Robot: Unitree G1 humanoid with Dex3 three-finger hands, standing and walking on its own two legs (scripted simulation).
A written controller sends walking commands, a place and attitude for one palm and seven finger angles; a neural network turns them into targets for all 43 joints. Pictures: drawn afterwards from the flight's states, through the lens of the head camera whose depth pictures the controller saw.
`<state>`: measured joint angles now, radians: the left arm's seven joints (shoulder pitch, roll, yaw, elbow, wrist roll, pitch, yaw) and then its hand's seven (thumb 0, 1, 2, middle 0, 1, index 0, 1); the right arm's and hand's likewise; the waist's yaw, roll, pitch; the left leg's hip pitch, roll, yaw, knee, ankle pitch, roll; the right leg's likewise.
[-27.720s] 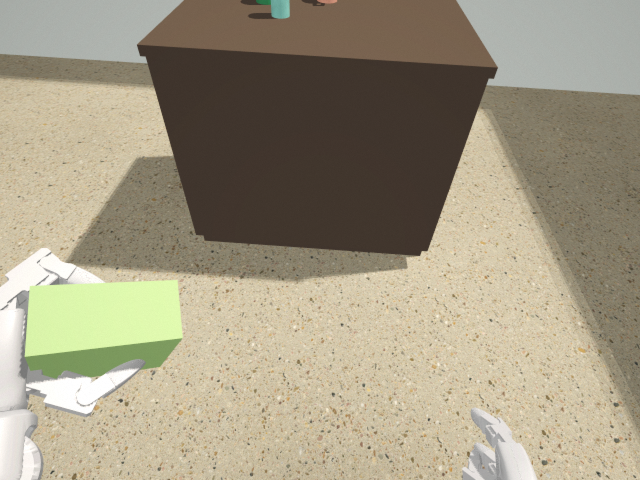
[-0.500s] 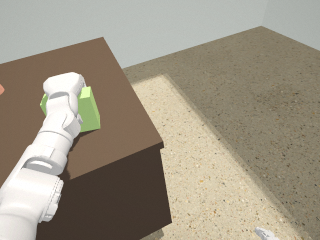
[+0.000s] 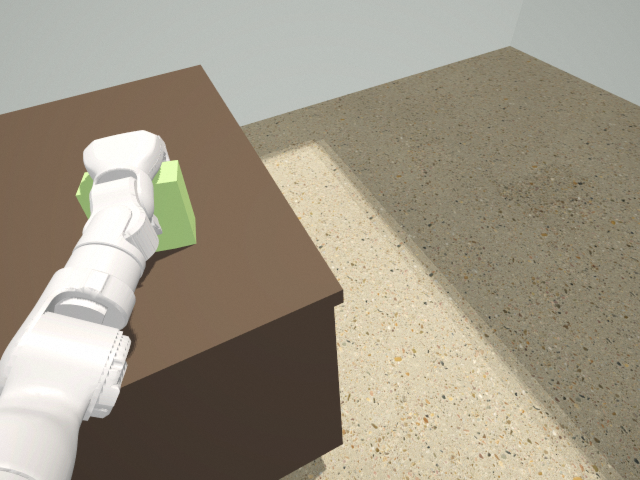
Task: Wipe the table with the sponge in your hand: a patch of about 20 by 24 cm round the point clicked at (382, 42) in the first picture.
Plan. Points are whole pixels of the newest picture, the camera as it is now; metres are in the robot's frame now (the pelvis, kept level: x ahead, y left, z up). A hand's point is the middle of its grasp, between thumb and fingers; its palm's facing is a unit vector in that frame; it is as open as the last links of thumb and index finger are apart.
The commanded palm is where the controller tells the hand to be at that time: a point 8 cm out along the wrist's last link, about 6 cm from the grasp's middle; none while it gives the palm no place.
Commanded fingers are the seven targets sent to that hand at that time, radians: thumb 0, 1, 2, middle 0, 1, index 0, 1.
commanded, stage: wipe back along the third lane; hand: left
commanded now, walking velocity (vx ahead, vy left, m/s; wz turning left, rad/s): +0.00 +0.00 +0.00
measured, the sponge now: (147, 220) +0.44 +0.24 +0.10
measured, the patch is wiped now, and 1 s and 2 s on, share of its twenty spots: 0.95 0.95 0.95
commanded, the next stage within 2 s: slide back across to the middle lane in 1.56 s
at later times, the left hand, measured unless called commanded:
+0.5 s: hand (139, 207) +0.42 +0.23 +0.15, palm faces +0.10 -0.02 -1.00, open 10.0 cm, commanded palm +0.37 +0.23 +0.16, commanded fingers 0.00 0.10 1.30 -1.20 -1.60 -1.20 -1.60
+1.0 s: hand (141, 233) +0.37 +0.21 +0.15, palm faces +0.17 -0.08 -0.98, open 9.9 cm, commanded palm +0.32 +0.21 +0.16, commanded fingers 0.00 0.10 1.30 -1.20 -1.60 -1.20 -1.60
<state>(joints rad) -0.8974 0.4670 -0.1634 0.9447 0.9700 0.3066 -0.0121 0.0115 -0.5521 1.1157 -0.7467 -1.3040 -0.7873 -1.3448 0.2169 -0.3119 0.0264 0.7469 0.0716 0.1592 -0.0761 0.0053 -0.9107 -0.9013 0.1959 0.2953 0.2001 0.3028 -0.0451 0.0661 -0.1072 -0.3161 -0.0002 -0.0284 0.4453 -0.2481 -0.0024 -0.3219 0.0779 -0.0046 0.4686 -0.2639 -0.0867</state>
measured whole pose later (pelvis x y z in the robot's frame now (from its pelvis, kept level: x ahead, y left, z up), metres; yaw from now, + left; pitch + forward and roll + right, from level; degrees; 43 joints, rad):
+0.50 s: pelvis +0.02 +0.04 +0.00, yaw -1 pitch +4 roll +1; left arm -0.67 0.30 -0.34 0.52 0.95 0.66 0.05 -0.01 -0.49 1.11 -0.66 -1.40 -0.70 -1.44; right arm 0.06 -0.28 0.05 0.68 0.08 0.20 -0.01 0.01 -0.91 -0.90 0.19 0.30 0.20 0.30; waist 0.03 0.08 -0.12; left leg -0.22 -0.05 0.00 0.43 -0.28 0.04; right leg -0.23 0.03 0.03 0.47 -0.30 -0.03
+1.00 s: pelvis +0.02 +0.04 +0.00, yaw -1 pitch +1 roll +1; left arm -0.43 0.32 -0.39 0.10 0.97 0.76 0.00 0.01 -0.47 1.10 -0.65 -1.41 -0.70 -1.44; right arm 0.02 -0.27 0.08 0.64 0.09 0.23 0.05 0.01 -0.91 -0.90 0.19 0.30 0.20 0.30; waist 0.07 0.09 -0.10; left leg -0.19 -0.05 0.00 0.49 -0.32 0.03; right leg -0.20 0.03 0.03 0.53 -0.35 -0.04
